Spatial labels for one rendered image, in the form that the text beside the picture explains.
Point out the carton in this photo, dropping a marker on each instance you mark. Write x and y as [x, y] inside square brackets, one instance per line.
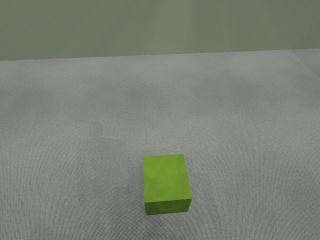
[166, 184]

